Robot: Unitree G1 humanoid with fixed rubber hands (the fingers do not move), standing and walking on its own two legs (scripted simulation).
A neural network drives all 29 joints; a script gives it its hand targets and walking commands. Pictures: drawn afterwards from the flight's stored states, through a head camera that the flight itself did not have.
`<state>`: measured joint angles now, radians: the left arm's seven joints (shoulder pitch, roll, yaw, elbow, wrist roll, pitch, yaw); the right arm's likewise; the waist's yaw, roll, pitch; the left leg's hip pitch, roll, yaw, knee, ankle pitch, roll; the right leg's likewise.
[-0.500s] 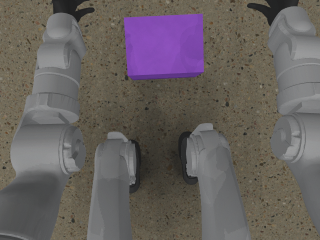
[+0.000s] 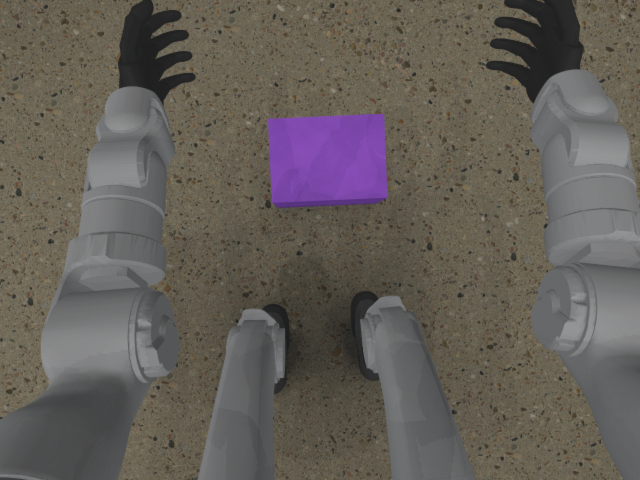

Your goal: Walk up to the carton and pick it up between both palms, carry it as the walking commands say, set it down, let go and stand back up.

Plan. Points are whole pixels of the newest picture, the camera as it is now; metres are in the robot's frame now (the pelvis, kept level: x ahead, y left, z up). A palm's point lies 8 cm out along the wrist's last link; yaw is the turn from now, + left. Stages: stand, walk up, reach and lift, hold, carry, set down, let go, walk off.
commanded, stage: set down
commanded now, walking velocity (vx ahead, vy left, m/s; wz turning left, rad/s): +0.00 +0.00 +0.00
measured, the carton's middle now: (326, 164) +0.51 -0.04 -0.53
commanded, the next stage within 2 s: let go in 0.26 s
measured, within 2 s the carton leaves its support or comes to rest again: neither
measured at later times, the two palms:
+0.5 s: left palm (111, 96) +0.50 +0.16 -0.03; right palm (590, 78) +0.48 -0.26 -0.03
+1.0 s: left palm out of the picture +0.32 +0.22 +0.08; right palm out of the picture +0.30 -0.24 +0.08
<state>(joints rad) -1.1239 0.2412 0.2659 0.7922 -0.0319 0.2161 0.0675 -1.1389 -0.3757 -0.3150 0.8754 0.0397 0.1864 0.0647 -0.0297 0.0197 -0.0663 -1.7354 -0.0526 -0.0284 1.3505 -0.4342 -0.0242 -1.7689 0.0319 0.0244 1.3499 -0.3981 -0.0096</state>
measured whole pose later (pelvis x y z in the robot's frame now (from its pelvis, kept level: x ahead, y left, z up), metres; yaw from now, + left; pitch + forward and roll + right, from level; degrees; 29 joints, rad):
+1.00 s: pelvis +0.07 +0.01 +0.16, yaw -2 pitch +16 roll +0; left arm -0.06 0.17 0.11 0.55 0.02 0.02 -0.02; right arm -0.04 -0.20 -0.12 0.54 -0.01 0.01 0.07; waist -0.02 0.01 -0.01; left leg -0.59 -0.03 -0.05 0.60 -0.29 0.00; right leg -0.61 0.03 0.04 0.59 -0.25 -0.01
